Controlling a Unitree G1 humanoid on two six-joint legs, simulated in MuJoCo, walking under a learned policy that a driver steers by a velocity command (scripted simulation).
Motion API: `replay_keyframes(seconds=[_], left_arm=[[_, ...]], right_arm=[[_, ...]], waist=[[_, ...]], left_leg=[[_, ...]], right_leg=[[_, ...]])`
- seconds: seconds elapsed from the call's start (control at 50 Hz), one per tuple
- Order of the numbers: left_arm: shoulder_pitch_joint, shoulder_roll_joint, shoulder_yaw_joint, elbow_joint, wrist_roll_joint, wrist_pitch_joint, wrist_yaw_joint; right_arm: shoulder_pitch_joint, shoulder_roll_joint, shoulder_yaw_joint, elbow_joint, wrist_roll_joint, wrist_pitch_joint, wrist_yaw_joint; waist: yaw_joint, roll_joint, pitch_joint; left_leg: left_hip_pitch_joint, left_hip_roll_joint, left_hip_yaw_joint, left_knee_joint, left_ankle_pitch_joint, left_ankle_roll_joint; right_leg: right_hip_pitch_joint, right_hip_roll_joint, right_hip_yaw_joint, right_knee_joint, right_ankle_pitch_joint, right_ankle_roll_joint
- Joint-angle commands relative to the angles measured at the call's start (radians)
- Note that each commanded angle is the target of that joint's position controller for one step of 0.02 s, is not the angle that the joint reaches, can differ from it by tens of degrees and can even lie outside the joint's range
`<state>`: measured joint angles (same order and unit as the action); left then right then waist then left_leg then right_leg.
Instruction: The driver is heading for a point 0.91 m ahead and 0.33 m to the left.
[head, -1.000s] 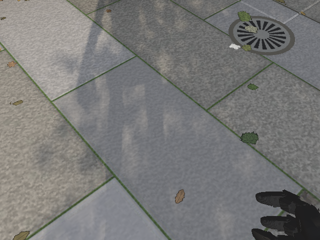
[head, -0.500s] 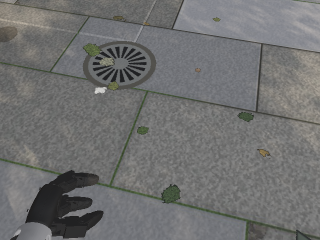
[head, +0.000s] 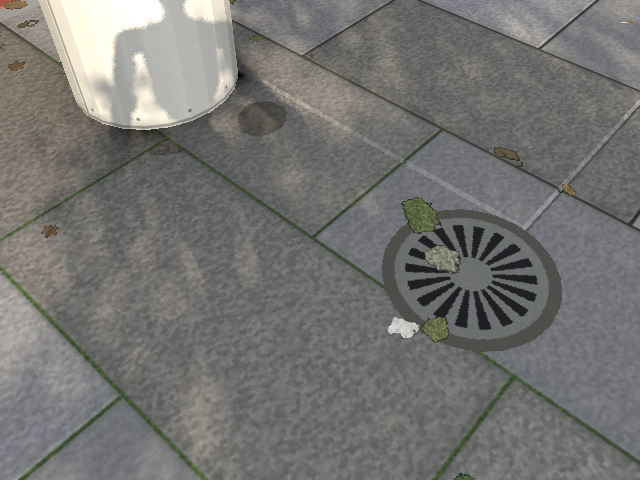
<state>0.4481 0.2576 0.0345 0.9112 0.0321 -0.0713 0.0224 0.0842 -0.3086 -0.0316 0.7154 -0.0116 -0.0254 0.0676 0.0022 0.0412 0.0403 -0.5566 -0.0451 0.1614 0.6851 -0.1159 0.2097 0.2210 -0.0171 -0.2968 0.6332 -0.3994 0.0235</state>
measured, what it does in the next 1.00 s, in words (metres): walks ahead, turning left: right foot, then left foot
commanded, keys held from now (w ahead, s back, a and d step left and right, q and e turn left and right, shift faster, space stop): w+q+shift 0.56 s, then q+shift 0.32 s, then shift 0.12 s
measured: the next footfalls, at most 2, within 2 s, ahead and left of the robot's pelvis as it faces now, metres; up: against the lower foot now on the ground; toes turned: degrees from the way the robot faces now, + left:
right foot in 0.42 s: +0.63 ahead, -0.06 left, +0.00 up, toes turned +29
left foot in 0.84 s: +0.81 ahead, +0.29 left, +0.00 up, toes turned +48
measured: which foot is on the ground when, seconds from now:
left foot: down 0.00-0.40, up 0.42-0.82, down 0.84-1.00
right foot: down 0.00-0.00, up 0.02-0.40, down 0.42-0.82, up 0.84-1.00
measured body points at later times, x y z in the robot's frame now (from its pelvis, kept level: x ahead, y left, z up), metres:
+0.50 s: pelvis +0.46 +0.01 +0.02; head +0.49 +0.02 +0.47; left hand +0.53 +0.33 -0.05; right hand +0.65 -0.25 -0.09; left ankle +0.24 +0.01 -0.59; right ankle +0.60 -0.08 -0.70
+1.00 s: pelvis +0.74 +0.17 +0.02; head +0.79 +0.23 +0.46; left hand +0.62 +0.43 -0.09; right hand +1.04 +0.12 -0.10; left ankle +0.78 +0.26 -0.70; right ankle +0.84 +0.05 -0.60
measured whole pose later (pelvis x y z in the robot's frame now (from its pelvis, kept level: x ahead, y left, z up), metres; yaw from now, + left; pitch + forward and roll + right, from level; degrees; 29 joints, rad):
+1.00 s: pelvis +0.74 +0.17 +0.02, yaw +56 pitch +0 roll +1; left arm 0.16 0.23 0.01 0.65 0.04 0.01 0.03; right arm 0.19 -0.30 -0.06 0.69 -0.01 0.02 0.00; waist -0.01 0.01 0.16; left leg -0.42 -0.22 -0.01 0.52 -0.09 0.17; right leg -0.55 -0.07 0.05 1.31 -0.47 0.07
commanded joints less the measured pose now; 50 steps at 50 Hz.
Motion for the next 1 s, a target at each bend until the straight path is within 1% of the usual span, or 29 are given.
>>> replay_keyframes(seconds=[0.02,0.04,0.06,0.08,0.1,0.16,0.24,0.32,0.36,0.38,0.4,0.42,0.44,0.46,0.48,0.5,0.52,0.58,0.64,0.72,0.78,0.8,0.82,0.84,0.86,0.88,0.9,0.94,1.0], left_arm=[[-0.131,0.055,0.007,-0.211,0.016,-0.016,-0.019],[-0.162,0.098,-0.003,-0.291,0.007,-0.046,-0.016],[-0.235,0.140,-0.003,-0.294,0.013,-0.067,-0.016],[-0.253,0.150,-0.003,-0.285,0.012,-0.071,-0.016],[-0.266,0.137,-0.009,-0.285,0.027,-0.059,-0.014],[-0.267,0.106,-0.022,-0.296,0.044,0.007,-0.021],[-0.492,0.054,-0.049,-0.390,0.014,0.010,-0.044],[-0.552,0.082,-0.044,-0.418,-0.007,0.000,-0.040],[-0.467,0.131,-0.024,-0.396,-0.007,-0.005,-0.028],[-0.344,0.183,-0.001,-0.363,-0.012,-0.009,-0.016],[-0.140,0.222,0.020,-0.317,-0.015,-0.012,-0.001],[0.084,0.287,0.049,-0.279,0.008,-0.016,0.022],[0.056,0.356,0.059,-0.282,0.059,-0.017,0.020],[-0.068,0.314,0.068,-0.296,0.037,-0.007,0.011],[-0.164,0.209,0.047,-0.311,0.025,-0.002,0.007],[-0.181,0.158,0.035,-0.291,0.020,0.000,0.001],[-0.153,0.141,0.029,-0.260,0.022,-0.001,0.000],[-0.089,0.091,0.016,-0.177,-0.005,-0.030,-0.015],[-0.138,0.107,0.018,-0.163,-0.019,-0.051,-0.027],[-0.163,0.157,0.028,-0.154,-0.028,-0.050,-0.015],[-0.136,0.228,0.051,-0.168,-0.044,-0.025,0.001],[-0.152,0.240,0.057,-0.183,-0.048,-0.014,0.001],[-0.168,0.228,0.058,-0.199,-0.052,-0.003,-0.007],[-0.115,0.151,0.050,-0.197,-0.038,0.011,-0.018],[0.028,0.132,0.042,-0.255,-0.016,0.031,-0.005],[-0.002,0.169,0.035,-0.278,-0.008,0.038,0.006],[-0.052,0.175,0.028,-0.276,-0.007,0.041,0.012],[-0.131,0.160,0.025,-0.284,0.008,0.060,0.019],[-0.124,0.131,0.020,-0.274,0.009,0.104,0.021]], right_arm=[[0.390,-0.299,-0.106,0.094,-0.011,0.033,-0.047],[0.371,-0.338,-0.122,0.043,-0.008,0.035,-0.045],[0.355,-0.274,-0.113,0.041,-0.007,0.030,-0.054],[0.327,-0.212,-0.098,0.056,-0.004,0.022,-0.059],[0.298,-0.191,-0.090,0.058,0.000,0.008,-0.064],[0.261,-0.149,-0.069,0.045,0.009,-0.035,-0.065],[0.290,-0.165,-0.081,0.040,0.014,-0.050,-0.057],[0.342,-0.186,-0.095,0.048,0.018,-0.047,-0.053],[0.309,-0.209,-0.102,0.036,0.013,-0.046,-0.062],[0.288,-0.241,-0.108,0.030,0.004,-0.047,-0.061],[0.228,-0.261,-0.111,0.018,0.000,-0.051,-0.055],[0.197,-0.164,-0.084,-0.009,-0.002,-0.065,-0.054],[0.318,0.014,-0.036,-0.056,0.039,-0.063,-0.057],[0.306,-0.058,-0.025,-0.063,0.025,-0.048,-0.063],[0.214,-0.122,-0.038,-0.049,-0.002,-0.032,-0.060],[0.171,-0.133,-0.042,-0.050,-0.015,-0.022,-0.045],[0.130,-0.120,-0.041,-0.058,-0.022,-0.012,-0.028],[0.085,-0.046,-0.018,-0.109,-0.026,0.025,0.001],[0.012,-0.040,-0.007,-0.169,-0.032,0.031,-0.002],[-0.056,-0.025,0.004,-0.178,-0.021,0.026,0.031],[0.099,-0.064,-0.018,-0.126,-0.037,0.025,0.017],[0.222,-0.095,-0.037,-0.095,-0.042,0.021,0.002],[0.347,-0.133,-0.062,-0.049,-0.043,0.012,-0.025],[0.287,-0.201,-0.091,-0.049,-0.011,0.021,-0.058],[0.281,-0.312,-0.112,-0.110,-0.014,0.031,-0.049],[0.266,-0.304,-0.128,-0.151,0.000,0.042,-0.059],[0.192,-0.230,-0.109,-0.159,0.009,0.049,-0.077],[0.137,-0.123,-0.071,-0.122,0.008,0.037,-0.087],[0.162,-0.109,-0.060,-0.074,-0.004,0.015,-0.076]], waist=[[-0.091,0.260,-0.126],[-0.117,0.177,-0.297],[-0.108,0.003,-0.173],[-0.054,-0.115,-0.059],[-0.014,-0.139,-0.012],[0.046,-0.138,0.030],[-0.033,-0.067,0.060],[-0.095,0.008,0.000],[-0.048,0.016,-0.056],[0.017,0.010,-0.140],[0.146,0.000,-0.233],[0.231,-0.083,-0.354],[0.099,-0.390,-0.441],[0.064,-0.385,-0.398],[0.066,-0.221,-0.233],[0.057,-0.111,-0.147],[0.054,-0.083,-0.096],[0.012,-0.120,-0.004],[-0.034,-0.127,0.031],[-0.036,-0.119,0.042],[-0.104,-0.125,-0.065],[-0.156,-0.125,-0.132],[-0.200,-0.069,-0.193],[-0.140,0.117,-0.144],[-0.061,0.100,-0.334],[-0.105,0.011,-0.508],[-0.070,-0.087,-0.374],[-0.002,-0.129,-0.164],[0.024,-0.125,-0.159]], left_leg=[[0.843,0.168,-0.589,-0.080,0.009,0.198],[0.951,0.286,-0.960,-0.339,-0.259,0.310],[0.834,0.301,-0.996,-0.462,-0.370,0.254],[0.659,0.271,-0.908,-0.475,-0.316,0.202],[0.520,0.223,-0.810,-0.465,-0.210,0.176],[0.240,0.109,-0.611,-0.495,-0.071,0.153],[0.168,0.009,-0.500,-0.512,0.119,0.085],[0.361,0.047,-0.545,-0.438,0.339,0.026],[0.428,0.054,-0.571,-0.322,0.495,-0.018],[0.455,0.048,-0.567,-0.171,0.609,-0.041],[0.386,0.020,-0.540,0.060,0.601,-0.063],[0.229,-0.026,-0.479,0.382,0.349,-0.072],[-0.082,-0.132,-0.370,0.668,-0.439,-0.098],[-0.214,-0.053,-0.313,0.757,-0.330,-0.083],[-0.232,0.011,-0.279,0.731,-0.220,-0.087],[-0.207,0.049,-0.260,0.681,-0.168,-0.097],[-0.186,0.078,-0.256,0.652,-0.160,-0.103],[-0.218,0.132,-0.241,0.627,-0.140,-0.123],[-0.187,0.113,-0.173,0.477,-0.055,-0.151],[0.080,0.031,-0.019,0.042,0.202,-0.133],[0.284,-0.056,0.010,-0.022,0.129,-0.075],[0.415,-0.066,-0.033,-0.038,0.113,-0.039],[0.572,-0.068,-0.086,-0.124,0.165,-0.007],[0.695,0.064,-0.256,-0.150,0.591,0.022],[0.921,0.333,-0.650,-0.043,1.298,0.225],[0.963,0.393,-0.844,-0.183,0.955,0.319],[0.780,0.366,-0.801,-0.269,0.689,0.281],[0.495,0.259,-0.660,-0.323,0.586,0.186],[0.299,0.194,-0.532,-0.317,0.738,0.115]], right_leg=[[-0.928,0.083,0.149,1.078,-0.107,0.002],[-1.083,0.070,0.367,1.111,-0.076,-0.012],[-1.122,0.011,0.400,1.009,0.001,-0.022],[-1.068,-0.035,0.395,0.883,0.061,-0.021],[-1.001,-0.063,0.393,0.808,0.054,-0.007],[-0.845,-0.115,0.364,0.589,0.034,0.044],[-0.741,-0.082,0.295,0.176,0.374,0.048],[-0.667,-0.017,0.302,-0.045,0.497,0.015],[-0.526,0.023,0.323,-0.121,0.423,0.002],[-0.395,0.044,0.326,-0.105,0.321,-0.009],[-0.182,0.022,0.320,-0.102,0.254,-0.019],[0.063,-0.148,0.481,-0.088,-0.044,-0.046],[0.254,-0.450,1.012,-0.275,-0.348,-0.118],[0.152,-0.456,1.248,-0.406,-0.554,-0.165],[-0.005,-0.391,1.045,-0.402,-0.498,-0.155],[-0.123,-0.342,0.856,-0.382,-0.288,-0.141],[-0.197,-0.296,0.713,-0.390,-0.120,-0.118],[-0.290,-0.266,0.483,-0.424,0.211,-0.095],[-0.358,-0.235,0.245,-0.408,0.797,-0.093],[-0.413,-0.148,0.049,-0.372,0.883,-0.048],[-0.338,-0.195,0.050,-0.079,1.196,-0.029],[-0.368,-0.221,0.069,0.112,1.171,-0.029],[-0.450,-0.192,0.077,0.382,0.893,-0.011],[-0.669,-0.016,0.050,0.712,-0.077,0.018],[-0.865,0.047,0.185,1.044,-0.290,0.067],[-0.936,0.029,0.351,1.093,-0.193,0.067],[-0.931,-0.020,0.383,0.977,-0.109,0.057],[-0.863,-0.068,0.370,0.769,-0.075,0.049],[-0.694,-0.071,0.344,0.593,-0.054,0.040]])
